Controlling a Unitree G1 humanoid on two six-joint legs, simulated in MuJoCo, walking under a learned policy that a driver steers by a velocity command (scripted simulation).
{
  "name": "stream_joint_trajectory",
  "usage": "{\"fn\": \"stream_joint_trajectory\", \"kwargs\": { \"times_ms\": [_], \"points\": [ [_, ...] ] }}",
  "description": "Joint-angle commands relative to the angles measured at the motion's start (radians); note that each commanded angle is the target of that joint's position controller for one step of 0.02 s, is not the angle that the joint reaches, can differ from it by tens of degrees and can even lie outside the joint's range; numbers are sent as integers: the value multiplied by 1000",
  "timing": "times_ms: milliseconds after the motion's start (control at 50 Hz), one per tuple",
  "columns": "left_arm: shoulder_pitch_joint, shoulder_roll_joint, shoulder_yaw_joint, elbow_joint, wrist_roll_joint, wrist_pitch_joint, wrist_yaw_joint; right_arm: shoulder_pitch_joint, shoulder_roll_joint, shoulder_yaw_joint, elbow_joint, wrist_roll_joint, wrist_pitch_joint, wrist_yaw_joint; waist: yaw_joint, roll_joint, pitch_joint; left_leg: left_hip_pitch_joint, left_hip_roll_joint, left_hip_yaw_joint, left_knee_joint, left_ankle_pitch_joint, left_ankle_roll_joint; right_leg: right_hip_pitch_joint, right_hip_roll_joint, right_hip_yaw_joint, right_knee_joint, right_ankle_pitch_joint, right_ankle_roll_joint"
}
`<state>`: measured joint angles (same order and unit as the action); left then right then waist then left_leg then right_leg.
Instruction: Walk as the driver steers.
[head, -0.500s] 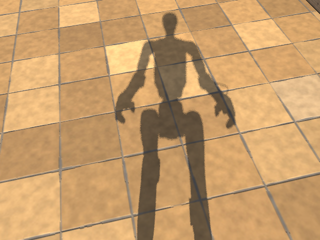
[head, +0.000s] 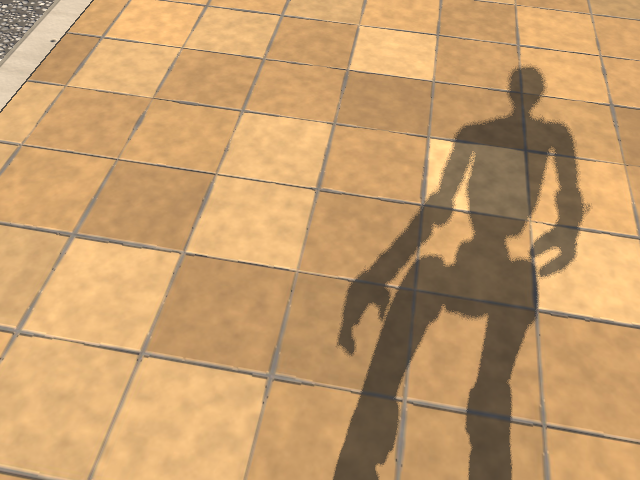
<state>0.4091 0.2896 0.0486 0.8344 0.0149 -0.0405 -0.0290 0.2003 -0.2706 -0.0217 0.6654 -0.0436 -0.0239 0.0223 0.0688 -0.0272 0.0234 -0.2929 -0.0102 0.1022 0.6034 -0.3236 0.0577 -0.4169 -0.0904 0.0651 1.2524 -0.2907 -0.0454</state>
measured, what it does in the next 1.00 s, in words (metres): walks ahead, turning right: right foot, then left foot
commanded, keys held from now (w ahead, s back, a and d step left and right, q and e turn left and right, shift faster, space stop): w+e+shift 0.98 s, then q+shift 0.02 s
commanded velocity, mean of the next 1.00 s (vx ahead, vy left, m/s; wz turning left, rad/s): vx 0.97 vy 0.00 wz -0.81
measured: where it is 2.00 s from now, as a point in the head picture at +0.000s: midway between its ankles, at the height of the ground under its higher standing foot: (531, 237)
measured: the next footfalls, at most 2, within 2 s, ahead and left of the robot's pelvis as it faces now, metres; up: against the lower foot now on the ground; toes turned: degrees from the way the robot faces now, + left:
right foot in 0.34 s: +0.45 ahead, -0.04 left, +0.00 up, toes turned -18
left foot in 0.76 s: +0.91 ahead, -0.04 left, +0.00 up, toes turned -40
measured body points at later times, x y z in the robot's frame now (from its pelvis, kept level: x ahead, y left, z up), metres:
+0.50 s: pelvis +0.41 -0.03 -0.01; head +0.42 -0.02 +0.44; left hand +0.50 +0.25 -0.14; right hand +0.52 -0.30 -0.08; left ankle +0.42 +0.16 -0.62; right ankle +0.41 -0.03 -0.73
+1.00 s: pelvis +0.84 -0.16 +0.01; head +0.85 -0.18 +0.46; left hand +1.19 -0.16 -0.06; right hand +0.59 -0.35 -0.11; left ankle +0.88 -0.02 -0.73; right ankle +0.80 -0.27 -0.63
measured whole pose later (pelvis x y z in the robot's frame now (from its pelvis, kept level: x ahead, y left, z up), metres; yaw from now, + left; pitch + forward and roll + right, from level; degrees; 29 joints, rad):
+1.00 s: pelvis +0.84 -0.16 +0.01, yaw -51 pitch +2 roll +3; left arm 0.08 0.37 0.06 0.65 0.04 0.00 -0.07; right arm 0.45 -0.34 -0.06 0.85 -0.03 -0.09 0.00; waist -0.05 -0.06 0.01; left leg -0.05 0.01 0.18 0.35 -0.32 -0.03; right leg -0.75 -0.04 -0.01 1.24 -0.17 -0.10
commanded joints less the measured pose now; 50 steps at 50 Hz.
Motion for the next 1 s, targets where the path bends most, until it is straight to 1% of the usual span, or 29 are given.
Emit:
{"fn": "stream_joint_trajectory", "kwargs": {
  "times_ms": [20,120,200,260,300,320,340,360,380,400,420,440,460,500,560,620,680,700,720,740,760,780,800,820,840,860,880,920,1000],
  "points": [
    [9,83,21,-33,5,18,-22,74,-105,-33,-5,19,-45,-13,-46,150,5,156,233,-217,-426,23,-24,-239,-27,17,25,127,11],
    [-171,29,7,-62,-20,27,-42,137,-77,-32,73,18,-89,-2,-55,120,131,159,163,39,-533,323,-61,-358,14,-52,-142,339,-17],
    [-308,17,-14,-119,-5,17,-59,204,-69,-21,134,22,-91,-29,-58,66,148,299,176,151,-532,723,-64,-370,35,-182,-347,370,-69],
    [-276,38,-20,-125,-15,28,-55,192,-143,-30,146,17,-83,-62,-4,110,54,387,193,198,-388,1375,-96,-137,139,-295,-477,344,-120],
    [-66,107,4,-75,-15,43,-42,138,-213,-51,134,4,-56,-88,120,161,-66,424,234,181,-100,1654,-99,85,197,-295,-475,225,-153],
    [138,158,29,-17,-12,48,-31,72,-237,-60,112,-7,-39,-90,219,154,-140,349,250,156,158,1645,-85,282,203,-247,-484,143,-191],
    [324,212,64,35,-16,43,-13,-2,-248,-68,95,0,-25,-79,316,80,-177,176,187,148,591,1292,-65,500,168,-131,-604,98,-263],
    [224,201,74,46,-49,48,6,-100,-100,-30,76,-3,-37,-43,240,-176,-39,-171,-51,106,987,59,-43,552,121,-2,-654,83,-279],
    [71,285,76,-8,-8,46,4,29,-7,3,-39,7,-64,-34,14,-242,-102,-538,-92,-89,1215,-172,-98,694,-42,490,-692,190,-462],
    [58,260,80,-43,-4,44,13,10,-59,14,-75,-1,-96,-28,47,-109,-193,-630,-54,-236,1152,-138,-83,729,-156,771,-945,-156,-510],
    [47,176,63,-34,7,39,26,-14,-114,9,-65,-3,-115,-20,3,63,-52,-611,10,-243,997,-60,-62,556,-154,761,-1064,-305,-437],
    [5,146,53,-25,11,27,29,-32,-123,7,-62,-12,-110,-19,-56,131,24,-543,54,-233,875,-30,-66,398,-117,674,-1079,-273,-381],
    [-19,156,50,-32,9,8,35,-29,-115,15,-53,-34,-89,-21,-88,141,68,-490,75,-225,813,-33,-79,289,-64,588,-1073,-176,-353],
    [-50,154,42,-41,-1,-26,34,-37,-102,27,-54,-46,-38,-17,-125,147,112,-366,122,-186,643,-15,-115,69,26,437,-1104,-98,-322],
    [-38,173,54,-46,-8,-47,26,-207,-71,46,-123,-16,-31,-1,-65,91,129,-249,129,-118,310,196,-143,-41,113,308,-1123,115,-284],
    [25,187,68,-31,-23,-46,12,-300,-42,56,-160,15,-35,0,22,15,67,-172,68,-83,67,405,-123,89,122,296,-1074,371,-220],
    [25,208,80,-33,-18,-42,17,-285,-86,39,-165,18,-47,-10,22,-25,6,-87,23,-106,-76,388,-97,250,90,322,-964,568,-171],
    [10,225,84,-39,-15,-43,20,-218,-122,22,-146,17,-51,-19,-11,-30,-46,4,-5,-113,-95,330,-88,292,89,330,-873,702,-147],
    [-16,259,90,-44,-7,-45,18,-84,-176,-3,-111,22,-56,-31,-86,-27,-140,149,-23,-118,-82,230,-75,310,93,323,-709,798,-124],
    [-90,274,92,-61,-4,-51,14,135,-220,-28,-59,21,-61,-46,-225,-20,-236,389,18,-132,-65,170,-61,207,126,301,-468,751,-103],
    [-129,156,61,-95,-1,-65,16,375,-294,-60,-16,-5,-65,-68,-307,97,-367,629,222,-332,-65,-187,-38,42,180,228,-125,378,-101],
    [-27,4,17,-156,-49,-62,16,309,-365,-72,-24,-49,-61,-63,-172,412,-435,758,496,-895,-300,-470,31,-258,264,120,131,-249,-72],
    [-45,81,10,-149,-26,-44,23,172,-298,-77,-39,-28,-51,-54,-136,361,-345,643,474,-1013,-375,-633,72,-376,172,77,199,-124,-89],
    [-123,133,21,-139,-3,-28,18,89,-190,-55,-54,-16,-45,-49,-139,213,-211,508,416,-799,-357,-545,62,-387,111,42,166,-26,-84],
    [-165,136,23,-140,10,-18,4,82,-142,-45,-32,-13,-43,-43,-132,106,-131,397,370,-624,-346,-330,51,-362,76,26,121,15,-74],
    [-209,120,22,-153,20,-7,-12,114,-125,-39,1,-14,-45,-43,-129,82,-85,328,328,-491,-354,-174,32,-346,49,24,95,17,-67],
    [-217,90,14,-173,25,6,-28,146,-104,-32,38,-9,-53,-42,-110,117,-53,283,315,-404,-364,-85,24,-346,27,25,85,20,-59],
    [-262,40,-6,-218,22,30,-43,188,-74,-25,90,12,-74,-26,-87,135,-11,250,309,-279,-391,74,4,-392,-4,15,84,45,-58],
    [-390,39,-27,-300,23,36,-56,150,-82,-22,115,12,-105,-17,-44,99,85,124,260,-37,-469,412,-3,-372,1,-19,-98,211,-46]
  ]
}}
